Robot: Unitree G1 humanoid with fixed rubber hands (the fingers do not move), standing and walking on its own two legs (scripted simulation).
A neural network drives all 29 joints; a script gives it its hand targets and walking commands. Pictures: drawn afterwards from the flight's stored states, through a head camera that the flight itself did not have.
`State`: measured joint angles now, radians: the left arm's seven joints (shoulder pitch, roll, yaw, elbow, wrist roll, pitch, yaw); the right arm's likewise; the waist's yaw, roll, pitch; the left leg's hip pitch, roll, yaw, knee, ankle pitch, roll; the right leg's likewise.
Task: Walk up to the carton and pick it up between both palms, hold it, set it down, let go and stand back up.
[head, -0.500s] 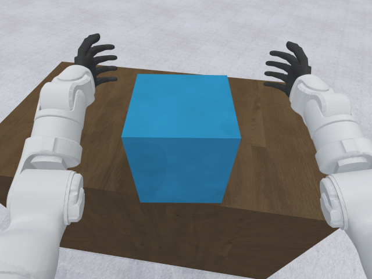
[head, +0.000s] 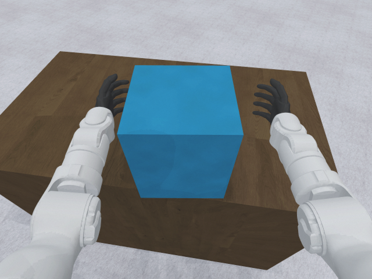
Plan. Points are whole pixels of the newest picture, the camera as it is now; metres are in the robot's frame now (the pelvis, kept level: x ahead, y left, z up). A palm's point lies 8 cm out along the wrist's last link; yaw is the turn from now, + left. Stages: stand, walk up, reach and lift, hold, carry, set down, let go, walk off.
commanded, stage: reach and lift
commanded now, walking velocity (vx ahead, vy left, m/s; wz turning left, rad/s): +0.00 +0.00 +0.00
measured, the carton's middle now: (182, 136) +0.42 +0.03 +0.06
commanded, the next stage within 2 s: none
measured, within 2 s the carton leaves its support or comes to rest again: neither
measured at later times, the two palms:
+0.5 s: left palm (114, 117) +0.44 +0.18 +0.11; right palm (269, 120) +0.43 -0.16 +0.11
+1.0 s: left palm (114, 122) +0.42 +0.18 +0.11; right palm (251, 126) +0.41 -0.12 +0.10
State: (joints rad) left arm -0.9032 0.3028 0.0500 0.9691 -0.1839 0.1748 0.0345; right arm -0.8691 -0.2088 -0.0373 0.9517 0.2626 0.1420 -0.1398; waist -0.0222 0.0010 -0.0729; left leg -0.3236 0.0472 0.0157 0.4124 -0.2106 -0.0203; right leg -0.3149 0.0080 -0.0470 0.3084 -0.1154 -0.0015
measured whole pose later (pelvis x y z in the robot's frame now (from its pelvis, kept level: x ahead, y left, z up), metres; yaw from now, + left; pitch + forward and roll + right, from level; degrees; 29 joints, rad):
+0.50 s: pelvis +0.00 +0.00 -0.01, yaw +0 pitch +10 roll -1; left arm -0.96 0.24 0.07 1.23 -0.16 -0.08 0.05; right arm -0.91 -0.17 0.00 1.14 0.27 -0.03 -0.14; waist -0.02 -0.01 -0.14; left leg -0.42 0.05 0.01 0.47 -0.23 -0.02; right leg -0.42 0.01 -0.05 0.38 -0.14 0.00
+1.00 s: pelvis +0.01 +0.01 +0.00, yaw +2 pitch +2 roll -1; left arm -0.84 0.03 0.45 0.96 0.29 -0.02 -0.01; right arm -0.76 0.11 -0.53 0.87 -0.32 -0.06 -0.06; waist -0.02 -0.02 0.00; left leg -0.19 0.02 0.00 0.35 -0.19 0.00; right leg -0.17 -0.02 -0.07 0.24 -0.10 0.02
